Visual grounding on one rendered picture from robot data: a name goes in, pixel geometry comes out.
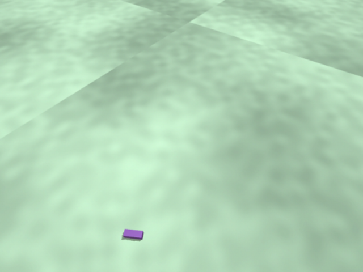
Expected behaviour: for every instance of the small box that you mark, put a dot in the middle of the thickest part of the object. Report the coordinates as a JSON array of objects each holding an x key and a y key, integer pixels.
[{"x": 133, "y": 234}]

